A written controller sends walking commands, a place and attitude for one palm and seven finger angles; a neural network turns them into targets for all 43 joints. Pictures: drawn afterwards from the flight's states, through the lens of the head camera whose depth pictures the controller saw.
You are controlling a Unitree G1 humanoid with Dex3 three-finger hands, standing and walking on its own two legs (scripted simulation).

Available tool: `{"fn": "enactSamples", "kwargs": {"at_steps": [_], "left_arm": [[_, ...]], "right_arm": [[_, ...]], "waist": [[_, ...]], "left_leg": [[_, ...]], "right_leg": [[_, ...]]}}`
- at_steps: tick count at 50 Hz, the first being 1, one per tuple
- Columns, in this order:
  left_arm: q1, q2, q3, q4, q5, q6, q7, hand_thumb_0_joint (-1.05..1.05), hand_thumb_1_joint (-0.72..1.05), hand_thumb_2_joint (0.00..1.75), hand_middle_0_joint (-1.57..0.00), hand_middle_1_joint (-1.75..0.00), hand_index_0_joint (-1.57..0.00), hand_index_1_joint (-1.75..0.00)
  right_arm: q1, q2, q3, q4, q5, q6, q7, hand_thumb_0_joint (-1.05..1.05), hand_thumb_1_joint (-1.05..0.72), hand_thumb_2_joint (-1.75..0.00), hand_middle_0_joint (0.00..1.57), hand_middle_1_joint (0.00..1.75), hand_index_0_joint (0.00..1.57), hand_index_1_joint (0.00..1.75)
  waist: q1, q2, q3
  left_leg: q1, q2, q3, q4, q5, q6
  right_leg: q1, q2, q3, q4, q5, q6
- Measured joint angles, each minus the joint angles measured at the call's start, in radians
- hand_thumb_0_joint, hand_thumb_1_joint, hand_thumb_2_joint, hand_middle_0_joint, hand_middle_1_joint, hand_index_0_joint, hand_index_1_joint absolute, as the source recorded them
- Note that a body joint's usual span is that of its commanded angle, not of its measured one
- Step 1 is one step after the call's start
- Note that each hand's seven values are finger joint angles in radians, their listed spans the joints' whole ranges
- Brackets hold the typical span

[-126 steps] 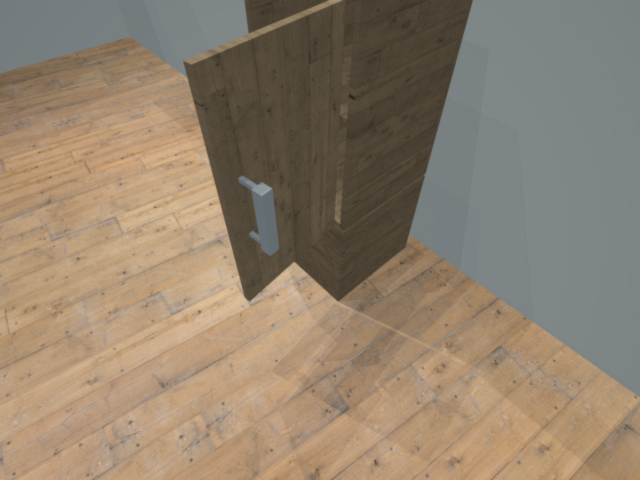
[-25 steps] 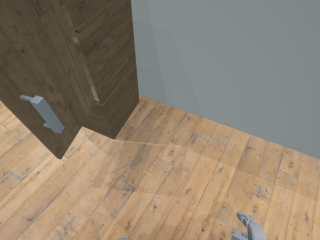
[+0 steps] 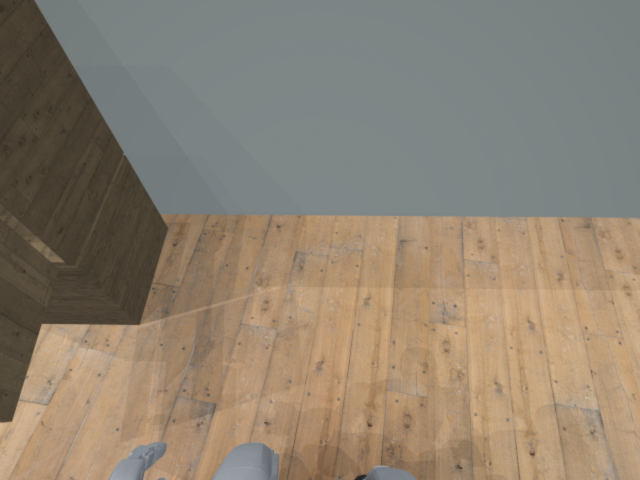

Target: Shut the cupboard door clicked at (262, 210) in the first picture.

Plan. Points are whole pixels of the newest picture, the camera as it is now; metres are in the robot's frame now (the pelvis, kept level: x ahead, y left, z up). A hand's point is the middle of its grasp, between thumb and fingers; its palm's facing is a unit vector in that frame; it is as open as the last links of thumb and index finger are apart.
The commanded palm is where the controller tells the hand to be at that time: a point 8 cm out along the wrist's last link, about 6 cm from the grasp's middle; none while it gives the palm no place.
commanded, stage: walk around to get in front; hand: left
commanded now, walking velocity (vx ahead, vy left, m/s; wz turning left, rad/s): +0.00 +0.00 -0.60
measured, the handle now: out of the picture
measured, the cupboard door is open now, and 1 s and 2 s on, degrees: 98 98 98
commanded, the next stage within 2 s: none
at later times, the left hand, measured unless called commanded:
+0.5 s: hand (219, 434) +0.19 +0.16 -0.16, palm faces -0.29 -0.93 -0.23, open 7.4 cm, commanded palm none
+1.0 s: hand (267, 406) +0.23 +0.10 -0.17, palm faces -0.52 -0.83 -0.19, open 7.4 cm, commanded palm none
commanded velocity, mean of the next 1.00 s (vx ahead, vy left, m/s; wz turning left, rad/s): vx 0.00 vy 0.00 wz -0.60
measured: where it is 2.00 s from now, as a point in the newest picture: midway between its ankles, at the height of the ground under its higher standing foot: outside the picture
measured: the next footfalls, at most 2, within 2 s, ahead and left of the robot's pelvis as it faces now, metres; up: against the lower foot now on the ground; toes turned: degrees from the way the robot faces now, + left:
left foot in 0.20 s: +0.07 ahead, +0.13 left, +0.00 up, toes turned -5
right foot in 0.52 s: +0.02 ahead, -0.14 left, +0.00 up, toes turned -24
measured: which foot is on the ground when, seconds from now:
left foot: up 0.00-0.18, down 0.20-0.52, up 0.54-0.90, down 0.92-1.00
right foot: down 0.00-0.20, up 0.22-0.50, down 0.52-0.92, up 0.94-1.00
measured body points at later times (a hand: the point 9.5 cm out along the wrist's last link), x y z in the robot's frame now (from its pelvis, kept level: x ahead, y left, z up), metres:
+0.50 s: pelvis +0.02 -0.01 +0.00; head +0.08 -0.03 +0.45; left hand +0.20 +0.21 -0.14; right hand -0.01 -0.26 -0.15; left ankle +0.03 +0.14 -0.73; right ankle -0.01 -0.12 -0.71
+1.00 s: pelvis +0.06 -0.03 +0.00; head +0.12 -0.04 +0.45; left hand +0.26 +0.14 -0.16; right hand +0.00 -0.30 -0.12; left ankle +0.11 +0.07 -0.73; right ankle -0.04 -0.11 -0.69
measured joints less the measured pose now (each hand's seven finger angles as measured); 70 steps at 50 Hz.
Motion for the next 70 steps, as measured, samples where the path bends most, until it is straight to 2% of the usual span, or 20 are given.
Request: {"fn": "enactSamples", "kwargs": {"at_steps": [9,12,15,17,23,26,27,29,33,38,43,45,47,49,52,57,62,64,67,70], "left_arm": [[0.029,-0.022,-0.006,0.013,0.000,0.016,-0.005,0.01,0.91,0.90,-0.20,-0.30,-0.20,-0.30],[0.025,-0.014,0.002,0.020,-0.006,0.030,-0.012,0.01,0.91,0.90,-0.20,-0.30,-0.20,-0.30],[0.016,0.004,0.019,0.023,0.001,0.029,-0.027,0.01,0.91,0.90,-0.20,-0.30,-0.20,-0.30],[0.013,0.008,0.025,0.019,0.000,0.029,-0.032,0.01,0.91,0.90,-0.20,-0.30,-0.20,-0.30],[0.010,0.008,0.024,0.016,-0.003,0.028,-0.042,0.01,0.91,0.90,-0.20,-0.30,-0.19,-0.30],[0.012,0.013,0.017,0.014,-0.002,0.017,-0.045,0.01,0.91,0.90,-0.20,-0.30,-0.19,-0.30],[0.013,0.014,0.016,0.012,0.001,0.004,-0.041,0.01,0.91,0.90,-0.20,-0.30,-0.19,-0.30],[0.005,0.000,0.009,0.018,-0.003,-0.010,-0.025,0.01,0.91,0.90,-0.20,-0.30,-0.19,-0.30],[0.020,-0.016,0.005,0.016,-0.006,-0.009,0.001,0.00,0.91,0.90,-0.20,-0.30,-0.20,-0.30],[0.049,-0.022,-0.001,0.027,-0.002,-0.002,0.004,0.00,0.91,0.90,-0.20,-0.30,-0.20,-0.30],[0.065,-0.025,0.000,0.038,0.002,0.003,0.000,0.01,0.91,0.90,-0.20,-0.30,-0.20,-0.30],[0.069,-0.023,0.003,0.042,-0.001,0.008,0.000,0.01,0.91,0.90,-0.20,-0.30,-0.20,-0.30],[0.072,-0.020,0.007,0.043,-0.009,0.017,-0.002,0.01,0.91,0.90,-0.20,-0.30,-0.20,-0.30],[0.057,-0.004,0.014,0.044,-0.009,0.025,-0.009,0.01,0.91,0.90,-0.20,-0.30,-0.20,-0.30],[0.039,0.016,0.028,0.036,0.000,0.025,-0.021,0.01,0.91,0.90,-0.20,-0.30,-0.20,-0.30],[0.015,0.029,0.034,0.014,-0.001,0.028,-0.034,0.01,0.91,0.90,-0.20,-0.30,-0.19,-0.30],[-0.004,0.029,0.024,0.015,-0.002,0.026,-0.043,0.01,0.91,0.90,-0.20,-0.30,-0.19,-0.29],[-0.004,0.033,0.015,0.006,0.000,0.012,-0.046,0.01,0.91,0.90,-0.20,-0.30,-0.19,-0.29],[-0.012,0.012,0.006,0.008,-0.004,-0.016,-0.024,0.01,0.91,0.90,-0.20,-0.30,-0.19,-0.30],[0.002,-0.003,0.001,0.003,-0.007,-0.012,-0.006,0.00,0.91,0.90,-0.20,-0.30,-0.19,-0.30]], "right_arm": [[-0.015,0.052,0.015,-0.035,0.006,-0.034,0.003,0.01,-0.91,-0.90,0.20,0.30,0.19,0.30],[0.002,0.068,0.027,-0.036,-0.009,-0.055,-0.004,0.01,-0.91,-0.90,0.20,0.30,0.20,0.30],[0.029,0.089,0.044,-0.031,-0.022,-0.062,-0.009,0.01,-0.91,-0.90,0.20,0.30,0.20,0.30],[0.044,0.092,0.046,-0.027,-0.025,-0.060,-0.011,0.01,-0.91,-0.90,0.20,0.30,0.20,0.30],[0.058,0.075,0.032,-0.016,-0.027,-0.054,-0.003,0.01,-0.90,-0.90,0.20,0.30,0.20,0.30],[0.071,0.056,0.021,-0.015,-0.020,-0.049,0.005,0.01,-0.90,-0.90,0.20,0.30,0.20,0.30],[0.072,0.049,0.016,-0.012,-0.014,-0.043,0.007,0.01,-0.90,-0.90,0.20,0.30,0.20,0.30],[0.045,0.025,0.008,0.002,-0.004,-0.017,0.000,0.01,-0.90,-0.90,0.20,0.30,0.20,0.30],[-0.003,0.013,-0.001,0.008,0.000,0.002,-0.003,0.01,-0.91,-0.90,0.20,0.30,0.20,0.30],[-0.051,0.026,-0.002,-0.023,0.000,-0.005,0.005,0.01,-0.91,-0.90,0.20,0.30,0.19,0.30],[-0.076,0.046,0.005,-0.039,0.006,-0.020,0.002,0.01,-0.91,-0.90,0.20,0.30,0.19,0.30],[-0.076,0.055,0.011,-0.044,0.009,-0.030,-0.001,0.01,-0.91,-0.90,0.20,0.30,0.19,0.30],[-0.063,0.057,0.018,-0.050,0.003,-0.050,-0.004,0.01,-0.91,-0.90,0.20,0.30,0.20,0.30],[-0.054,0.070,0.031,-0.051,-0.010,-0.055,-0.006,0.01,-0.91,-0.90,0.20,0.30,0.20,0.30],[-0.022,0.083,0.045,-0.052,-0.023,-0.059,-0.009,0.01,-0.91,-0.90,0.20,0.30,0.20,0.30],[0.018,0.082,0.044,-0.042,-0.026,-0.056,-0.009,0.01,-0.90,-0.90,0.20,0.30,0.20,0.30],[0.049,0.056,0.027,-0.027,-0.025,-0.049,0.004,0.01,-0.90,-0.90,0.20,0.30,0.20,0.30],[0.072,0.040,0.018,-0.023,-0.017,-0.044,0.008,0.01,-0.90,-0.90,0.20,0.30,0.20,0.30],[0.050,0.006,0.005,0.003,-0.002,-0.008,0.001,0.01,-0.90,-0.90,0.20,0.30,0.20,0.30],[0.018,-0.001,-0.001,0.012,0.000,0.008,0.000,0.01,-0.91,-0.90,0.20,0.30,0.20,0.30]], "waist": [[0.010,-0.041,-0.056],[0.008,-0.044,-0.068],[0.016,-0.051,-0.061],[0.022,-0.039,-0.057],[0.015,0.004,-0.041],[0.005,0.017,-0.041],[0.008,0.017,-0.044],[0.006,0.039,-0.025],[0.012,0.023,-0.011],[0.020,-0.015,-0.023],[0.035,-0.036,-0.041],[0.037,-0.043,-0.052],[0.033,-0.036,-0.071],[0.037,-0.052,-0.063],[0.041,-0.050,-0.056],[0.038,-0.023,-0.036],[0.012,0.007,-0.024],[0.003,0.010,-0.032],[-0.003,0.037,-0.016],[0.001,0.027,-0.014]], "left_leg": [[0.130,-0.049,-0.008,-0.464,0.124,0.018],[0.151,-0.032,0.003,-0.521,0.150,0.064],[0.189,-0.007,0.032,-0.564,0.172,0.063],[0.214,0.014,0.049,-0.596,0.184,0.055],[0.252,0.072,0.126,-0.588,0.155,0.025],[0.242,0.099,0.161,-0.506,0.101,-0.002],[0.213,0.103,0.161,-0.429,0.073,-0.005],[0.132,0.080,0.079,-0.210,-0.046,-0.003],[0.013,0.023,0.013,0.001,-0.013,-0.009],[-0.016,-0.009,-0.012,-0.101,0.071,-0.015],[0.054,-0.040,-0.022,-0.311,0.077,-0.006],[0.111,-0.052,-0.020,-0.443,0.135,0.001],[0.151,-0.039,-0.021,-0.550,0.184,0.037],[0.158,-0.031,0.004,-0.534,0.166,0.063],[0.192,-0.001,0.028,-0.574,0.171,0.063],[0.241,0.047,0.079,-0.623,0.181,0.042],[0.263,0.090,0.148,-0.570,0.129,0.009],[0.241,0.103,0.168,-0.484,0.086,-0.007],[0.117,0.072,0.064,-0.148,-0.070,-0.007],[0.017,0.035,0.018,0.016,-0.023,-0.013]], "right_leg": [[-0.011,0.055,0.093,-0.029,0.025,0.014],[-0.092,0.063,0.067,0.167,-0.161,0.033],[-0.167,0.039,0.010,0.425,-0.207,0.061],[-0.182,0.013,-0.023,0.488,-0.201,0.075],[-0.088,-0.044,-0.088,0.259,-0.172,0.071],[0.011,-0.044,-0.111,0.050,-0.035,0.046],[0.024,-0.040,-0.103,0.023,-0.049,0.019],[0.010,-0.021,-0.089,0.061,-0.083,-0.005],[0.039,-0.006,-0.046,-0.007,-0.039,-0.011],[0.061,0.015,0.017,-0.084,0.007,-0.017],[0.059,0.042,0.069,-0.084,0.006,-0.010],[0.048,0.054,0.088,-0.059,-0.009,0.000],[0.008,0.073,0.088,0.021,-0.084,0.014],[-0.062,0.063,0.057,0.228,-0.216,0.037],[-0.144,0.033,0.003,0.478,-0.237,0.067],[-0.153,-0.035,-0.048,0.460,-0.193,0.085],[-0.057,-0.054,-0.099,0.194,-0.156,0.066],[0.017,-0.054,-0.110,0.030,-0.016,0.039],[0.011,-0.033,-0.090,0.070,-0.075,0.003],[0.038,-0.018,-0.056,0.012,-0.061,-0.001]]}}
